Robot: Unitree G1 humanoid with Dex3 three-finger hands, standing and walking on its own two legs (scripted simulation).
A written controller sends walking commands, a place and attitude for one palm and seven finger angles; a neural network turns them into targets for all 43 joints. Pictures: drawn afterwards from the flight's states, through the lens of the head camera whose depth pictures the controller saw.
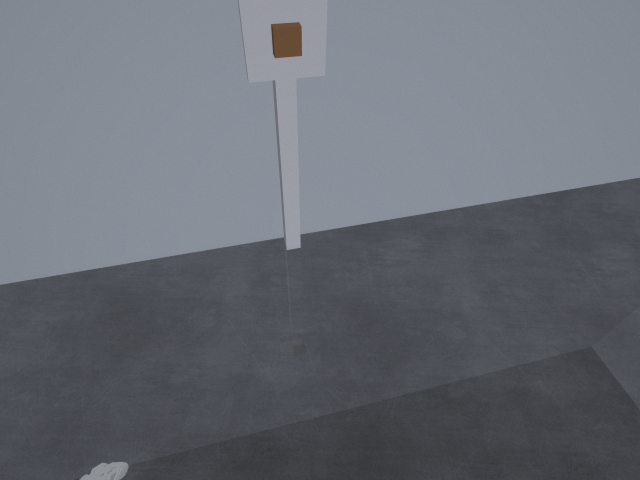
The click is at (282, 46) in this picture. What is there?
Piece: button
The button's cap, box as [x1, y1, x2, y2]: [271, 22, 301, 57]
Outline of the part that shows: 298,22 271,24 273,54 275,57 301,55 301,26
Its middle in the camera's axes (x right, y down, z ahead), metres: -0.09 -0.50 +0.96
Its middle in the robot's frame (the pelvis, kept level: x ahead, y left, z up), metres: +1.06 +0.14 +0.09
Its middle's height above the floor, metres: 0.86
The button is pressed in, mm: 0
